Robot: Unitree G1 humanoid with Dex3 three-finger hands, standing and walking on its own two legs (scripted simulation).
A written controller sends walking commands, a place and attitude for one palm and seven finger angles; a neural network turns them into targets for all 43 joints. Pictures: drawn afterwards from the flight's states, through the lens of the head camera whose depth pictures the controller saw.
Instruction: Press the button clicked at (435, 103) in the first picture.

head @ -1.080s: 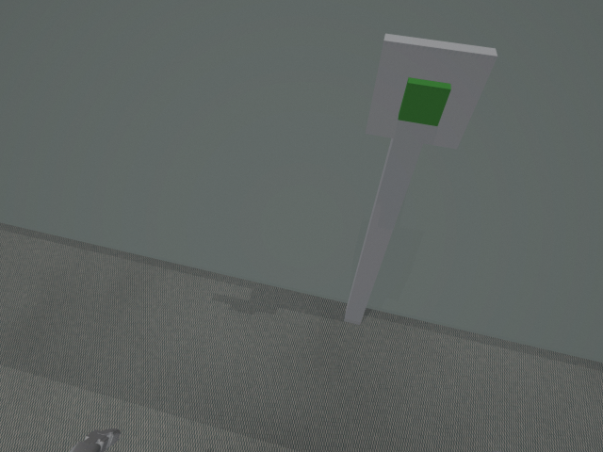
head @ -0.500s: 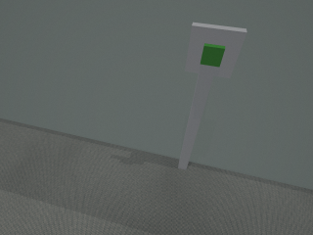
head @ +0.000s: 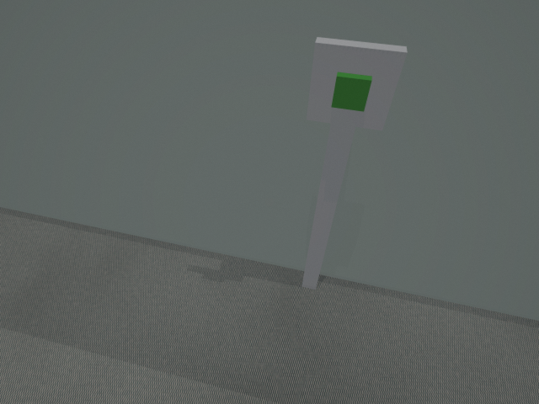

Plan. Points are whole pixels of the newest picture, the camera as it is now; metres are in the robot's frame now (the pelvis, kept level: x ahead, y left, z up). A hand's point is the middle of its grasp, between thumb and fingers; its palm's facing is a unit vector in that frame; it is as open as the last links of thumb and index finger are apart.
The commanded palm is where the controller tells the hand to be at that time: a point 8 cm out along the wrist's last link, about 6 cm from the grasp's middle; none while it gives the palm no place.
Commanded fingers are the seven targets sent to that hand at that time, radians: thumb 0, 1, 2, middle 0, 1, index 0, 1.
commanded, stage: look at it before walking up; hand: left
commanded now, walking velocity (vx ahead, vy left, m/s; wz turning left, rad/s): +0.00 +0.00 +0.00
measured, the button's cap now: (351, 91) +0.69 -0.13 +0.14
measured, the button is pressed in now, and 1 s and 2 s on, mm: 0 0 0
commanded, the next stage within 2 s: turn to face it in 0.56 s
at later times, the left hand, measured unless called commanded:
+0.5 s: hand out of the picture +0.08 +0.24 -0.16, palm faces -0.02 -0.94 -0.33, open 7.4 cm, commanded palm none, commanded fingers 0.00 0.90 0.90 -0.20 -0.30 -0.20 -0.30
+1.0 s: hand out of the picture +0.08 +0.23 -0.17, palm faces -0.06 -0.95 -0.30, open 7.4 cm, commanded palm none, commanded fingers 0.00 0.90 0.90 -0.20 -0.30 -0.20 -0.30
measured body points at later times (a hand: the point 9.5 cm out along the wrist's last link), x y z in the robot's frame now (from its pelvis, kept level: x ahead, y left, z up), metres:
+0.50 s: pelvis +0.01 +0.00 +0.00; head +0.02 +0.00 +0.45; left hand +0.08 +0.29 -0.13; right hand +0.09 -0.30 -0.13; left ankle +0.01 +0.12 -0.75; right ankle +0.02 -0.12 -0.75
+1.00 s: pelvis +0.01 +0.00 +0.00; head +0.02 +0.00 +0.45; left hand +0.09 +0.28 -0.15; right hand +0.08 -0.28 -0.14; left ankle +0.01 +0.12 -0.75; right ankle +0.02 -0.12 -0.75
